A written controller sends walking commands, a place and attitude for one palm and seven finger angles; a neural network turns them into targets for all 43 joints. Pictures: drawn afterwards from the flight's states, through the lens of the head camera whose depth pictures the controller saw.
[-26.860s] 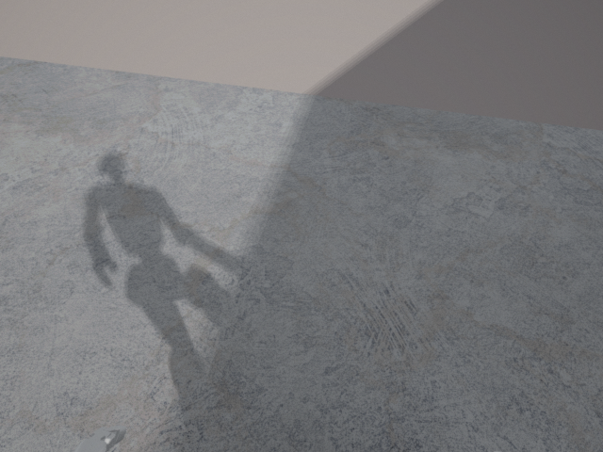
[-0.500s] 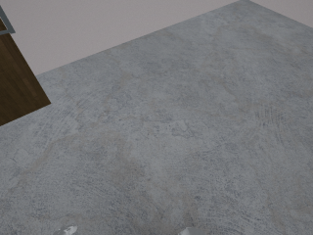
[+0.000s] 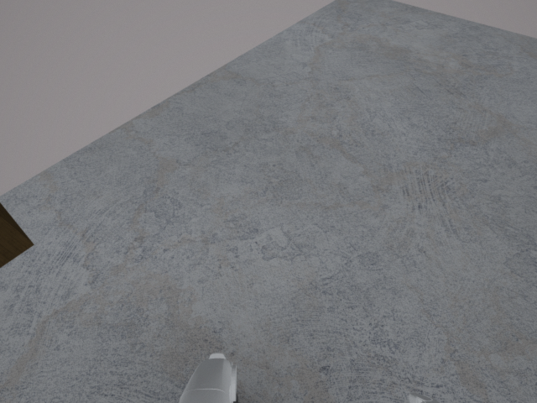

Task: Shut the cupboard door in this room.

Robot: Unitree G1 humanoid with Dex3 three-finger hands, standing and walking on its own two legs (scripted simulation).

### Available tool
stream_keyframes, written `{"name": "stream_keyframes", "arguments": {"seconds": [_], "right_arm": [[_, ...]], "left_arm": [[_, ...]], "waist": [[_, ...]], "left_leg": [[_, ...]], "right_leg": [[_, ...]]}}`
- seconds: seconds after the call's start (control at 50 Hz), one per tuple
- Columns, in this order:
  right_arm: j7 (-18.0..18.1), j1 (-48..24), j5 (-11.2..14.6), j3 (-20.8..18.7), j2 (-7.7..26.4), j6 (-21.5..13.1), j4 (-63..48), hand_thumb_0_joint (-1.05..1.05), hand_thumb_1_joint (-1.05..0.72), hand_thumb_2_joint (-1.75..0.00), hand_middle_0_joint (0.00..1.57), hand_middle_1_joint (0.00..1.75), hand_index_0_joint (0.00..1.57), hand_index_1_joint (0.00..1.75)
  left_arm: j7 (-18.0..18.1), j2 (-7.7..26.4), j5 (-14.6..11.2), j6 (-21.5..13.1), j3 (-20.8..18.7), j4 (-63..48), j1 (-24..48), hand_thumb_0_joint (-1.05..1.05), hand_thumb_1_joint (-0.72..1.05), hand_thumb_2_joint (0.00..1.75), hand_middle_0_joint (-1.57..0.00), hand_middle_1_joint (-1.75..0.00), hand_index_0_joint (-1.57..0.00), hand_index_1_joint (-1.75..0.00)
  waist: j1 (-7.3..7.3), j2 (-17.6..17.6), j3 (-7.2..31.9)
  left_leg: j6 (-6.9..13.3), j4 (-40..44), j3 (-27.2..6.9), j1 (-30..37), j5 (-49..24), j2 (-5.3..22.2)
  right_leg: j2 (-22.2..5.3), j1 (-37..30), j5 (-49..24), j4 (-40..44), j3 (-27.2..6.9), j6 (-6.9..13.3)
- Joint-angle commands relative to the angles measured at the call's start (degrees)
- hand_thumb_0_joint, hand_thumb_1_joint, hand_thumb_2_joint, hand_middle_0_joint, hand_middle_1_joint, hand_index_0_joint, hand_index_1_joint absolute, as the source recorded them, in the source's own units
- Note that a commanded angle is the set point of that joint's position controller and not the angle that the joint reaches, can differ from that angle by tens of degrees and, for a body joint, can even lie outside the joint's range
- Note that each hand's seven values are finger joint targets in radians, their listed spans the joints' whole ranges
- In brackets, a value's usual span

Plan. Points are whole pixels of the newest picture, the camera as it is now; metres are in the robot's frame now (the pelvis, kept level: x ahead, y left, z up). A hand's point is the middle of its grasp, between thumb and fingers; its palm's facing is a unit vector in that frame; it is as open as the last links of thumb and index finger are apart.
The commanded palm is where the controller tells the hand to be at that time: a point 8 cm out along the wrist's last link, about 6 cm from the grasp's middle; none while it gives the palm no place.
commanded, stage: walk around to get in front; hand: left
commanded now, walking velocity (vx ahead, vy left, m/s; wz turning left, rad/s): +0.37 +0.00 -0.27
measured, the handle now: out of the picture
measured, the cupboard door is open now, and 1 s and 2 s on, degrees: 86 86 86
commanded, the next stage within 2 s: none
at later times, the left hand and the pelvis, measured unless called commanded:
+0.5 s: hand (188, 283) +0.35 +0.21 -0.16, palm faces -0.15 -0.97 -0.18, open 7.4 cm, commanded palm none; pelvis +0.22 +0.04 +0.00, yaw -10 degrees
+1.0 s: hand (235, 232) +0.48 +0.13 -0.17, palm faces -0.15 -0.96 -0.23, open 7.2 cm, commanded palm none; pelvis +0.41 -0.06 +0.00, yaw -11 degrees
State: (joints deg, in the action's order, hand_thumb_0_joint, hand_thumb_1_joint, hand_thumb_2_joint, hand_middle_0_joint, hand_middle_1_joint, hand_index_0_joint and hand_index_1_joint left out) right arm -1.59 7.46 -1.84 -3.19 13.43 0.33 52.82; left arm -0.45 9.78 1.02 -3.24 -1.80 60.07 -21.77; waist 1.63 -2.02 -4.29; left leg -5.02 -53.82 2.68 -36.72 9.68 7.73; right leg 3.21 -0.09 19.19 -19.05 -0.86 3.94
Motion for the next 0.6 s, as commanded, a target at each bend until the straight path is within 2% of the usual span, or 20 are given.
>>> {"name": "stream_keyframes", "arguments": {"seconds": [0.0,0.04,0.06,0.08,0.1,0.12,0.14,0.16,0.18,0.22,0.26,0.28,0.32,0.38,0.42,0.48,0.52,0.58], "right_arm": [[-0.27,-9.86,0.54,-0.08,2.38,-2.29,-7.11,0.0,-0.9,-0.9,0.2,0.3,0.2,0.3],[-0.18,-10.27,0.66,0.22,2.14,-2.78,-7.02,0.0,-0.9,-0.9,0.2,0.3,0.2,0.3],[0.07,-8.96,0.65,0.22,2.26,-3.07,-6.53,0.0,-0.9,-0.9,0.2,0.3,0.2,0.3],[0.61,-3.34,0.58,-0.03,2.98,-3.43,-4.81,0.0,-0.9,-0.9,0.2,0.3,0.2,0.3],[1.25,5.01,0.32,-0.58,4.57,-3.72,-1.83,0.0,-0.9,-0.9,0.2,0.3,0.2,0.3],[1.79,15.17,-0.02,-1.63,8.83,-4.0,1.15,0.0,-0.9,-0.9,0.2,0.3,0.2,0.3],[2.16,22.4,-0.73,-3.05,15.07,-4.34,3.09,0.0,-0.9,-0.9,0.2,0.3,0.2,0.3],[2.25,22.75,0.24,-2.73,15.09,-3.62,3.49,0.0,-0.9,-0.9,0.2,0.3,0.2,0.3],[2.33,16.92,0.63,-2.23,11.86,-3.61,2.84,0.0,-0.9,-0.9,0.2,0.3,0.2,0.3],[2.24,9.99,0.59,-0.56,5.85,-4.37,1.12,0.0,-0.9,-0.9,0.2,0.3,0.2,0.3],[2.26,10.7,0.28,0.02,3.28,-5.12,2.57,0.0,-0.9,-0.9,0.2,0.3,0.2,0.3],[2.22,10.49,0.41,-0.06,2.94,-5.24,2.88,0.0,-0.9,-0.9,0.2,0.3,0.2,0.3],[2.3,10.5,0.71,-0.27,2.46,-5.56,3.43,0.0,-0.9,-0.9,0.2,0.3,0.2,0.3],[2.34,12.93,0.71,-0.62,1.89,-5.88,4.47,0.0,-0.9,-0.9,0.2,0.3,0.2,0.3],[2.34,14.4,0.68,-0.8,2.01,-5.99,5.37,0.0,-0.9,-0.9,0.2,0.3,0.2,0.3],[2.29,17.49,0.45,-1.1,3.09,-5.93,6.89,0.0,-0.9,-0.9,0.2,0.3,0.2,0.3],[2.23,20.31,0.17,-1.19,3.34,-5.6,8.03,0.0,-0.9,-0.9,0.2,0.3,0.2,0.3],[2.3,21.8,-0.01,-1.29,4.26,-5.1,9.17,0.0,-0.9,-0.9,0.2,0.3,0.2,0.3]], "left_arm": [[1.65,9.69,0.08,-1.25,-1.79,-1.29,-4.28,0.0,0.9,0.9,-0.2,-0.3,-0.2,-0.3],[1.93,10.06,0.17,-1.11,-1.75,-0.42,-4.92,0.0,0.9,0.9,-0.2,-0.3,-0.2,-0.3],[1.99,10.24,0.13,-1.11,-1.77,-0.3,-4.87,0.0,0.9,0.9,-0.2,-0.3,-0.2,-0.3],[2.04,10.81,0.01,-1.3,-1.95,-0.26,-3.25,0.0,0.9,0.9,-0.2,-0.3,-0.2,-0.3],[2.05,10.93,-0.27,-1.47,-2.02,-0.15,-2.34,0.0,0.9,0.9,-0.2,-0.3,-0.2,-0.3],[1.83,9.66,-0.71,-1.7,-2.02,-0.33,-2.01,0.0,0.9,0.9,-0.2,-0.3,-0.2,-0.3],[1.13,5.98,-1.47,-1.54,-1.59,-0.92,-5.75,0.0,0.9,0.9,-0.2,-0.3,-0.2,-0.3],[1.21,5.69,-1.28,-1.72,-1.15,-1.63,-4.79,0.0,0.9,0.9,-0.2,-0.3,-0.2,-0.3],[1.37,6.83,-0.78,-1.05,-1.31,-0.83,-2.97,0.0,0.9,0.9,-0.2,-0.3,-0.2,-0.3],[-0.09,5.61,-0.01,-0.24,-1.44,-1.44,2.53,0.0,0.9,0.9,-0.2,-0.3,-0.2,-0.3],[-0.53,3.09,0.67,1.13,-1.36,-1.12,1.69,0.0,0.9,0.9,-0.2,-0.3,-0.2,-0.3],[-0.55,2.23,0.71,1.81,-1.28,-1.07,0.56,0.0,0.9,0.9,-0.2,-0.3,-0.2,-0.3],[-0.67,1.57,0.74,2.71,-1.46,-1.28,1.15,0.0,0.9,0.9,-0.2,-0.3,-0.2,-0.3],[-0.97,1.78,0.91,3.28,-2.03,-3.36,5.68,0.0,0.9,0.9,-0.2,-0.3,-0.2,-0.3],[-1.25,2.05,0.84,3.17,-1.95,-4.91,9.64,0.0,0.9,0.9,-0.2,-0.3,-0.2,-0.3],[-1.6,1.82,0.79,2.85,-1.34,-7.16,16.26,0.0,0.9,0.9,-0.2,-0.3,-0.2,-0.3],[-1.55,1.68,0.62,2.41,-0.98,-8.11,20.11,0.0,0.9,0.9,-0.2,-0.3,-0.2,-0.3],[-1.41,1.8,0.61,1.65,-0.95,-8.69,21.34,0.0,0.9,0.9,-0.2,-0.3,-0.2,-0.3]], "waist": [[2.1,8.57,-1.6],[1.91,9.31,-0.7],[1.04,9.32,0.52],[-1.97,9.25,3.65],[-5.53,8.19,7.57],[-9.47,2.59,14.64],[-10.06,-12.82,22.17],[-9.25,-13.38,22.05],[-7.16,-8.94,14.9],[-4.36,-2.86,2.35],[-2.39,-2.74,0.71],[-1.27,-2.22,1.55],[-0.37,-3.59,0.67],[-0.57,-3.96,-1.74],[-1.06,-3.41,-2.77],[-2.83,-3.48,-3.04],[-4.55,-3.06,-3.51],[-4.74,-4.09,-1.73]], "left_leg": [[1.62,7.7,2.05,-3.56,0.74,-2.03],[2.69,13.35,3.06,1.29,2.43,-3.5],[3.47,15.97,3.99,6.63,3.15,-5.0],[4.16,19.43,4.83,14.05,1.98,-6.69],[5.03,23.5,4.53,26.36,-2.62,-7.24],[6.52,23.73,-0.8,42.75,-8.49,-1.25],[12.57,24.2,-22.41,57.92,-16.03,16.98],[15.73,31.32,-29.52,55.94,-16.86,21.93],[14.86,35.99,-25.42,46.65,-5.68,20.64],[13.47,39.49,-17.1,30.44,-0.41,16.14],[12.19,40.38,-9.44,25.35,-5.09,12.73],[12.13,40.55,-5.46,24.05,-4.24,11.64],[11.97,42.69,-2.77,22.59,-2.39,10.29],[12.29,44.45,-0.55,23.87,-2.23,9.7],[13.05,44.83,0.03,26.46,-2.62,9.89],[13.01,43.37,2.54,30.55,-8.77,9.84],[12.67,41.87,3.1,32.59,-12.95,10.17],[11.95,38.19,4.34,36.25,-20.68,10.7]], "right_leg": [[-14.85,-4.41,-35.88,3.66,-11.33,5.65],[-14.73,-5.25,-42.56,0.87,-10.81,5.01],[-14.48,-3.94,-48.66,-1.91,-10.42,4.68],[-13.63,-3.35,-54.42,-6.97,-9.23,3.81],[-11.88,1.33,-54.38,-15.73,-7.79,2.02],[-8.9,10.13,-40.66,-27.56,-5.89,0.12],[-0.72,26.6,-0.36,-46.5,0.09,-2.26],[-0.82,31.46,13.39,-56.51,-3.13,-1.47],[-4.59,32.97,9.62,-59.36,-4.39,-1.69],[-8.88,33.39,2.23,-57.55,-1.88,-2.72],[-9.39,31.17,-0.4,-54.86,-1.05,-3.21],[-9.48,30.5,-1.24,-53.4,-0.47,-3.4],[-9.99,31.69,-5.28,-52.0,-0.05,-3.93],[-10.92,37.06,-10.4,-48.65,0.19,-5.09],[-11.61,39.29,-12.13,-42.66,0.84,-5.42],[-11.41,37.64,-12.33,-30.88,4.08,-5.57],[-10.17,35.67,-10.93,-25.11,6.12,-5.0],[-7.9,31.48,-7.94,-18.49,8.07,-3.5]]}}
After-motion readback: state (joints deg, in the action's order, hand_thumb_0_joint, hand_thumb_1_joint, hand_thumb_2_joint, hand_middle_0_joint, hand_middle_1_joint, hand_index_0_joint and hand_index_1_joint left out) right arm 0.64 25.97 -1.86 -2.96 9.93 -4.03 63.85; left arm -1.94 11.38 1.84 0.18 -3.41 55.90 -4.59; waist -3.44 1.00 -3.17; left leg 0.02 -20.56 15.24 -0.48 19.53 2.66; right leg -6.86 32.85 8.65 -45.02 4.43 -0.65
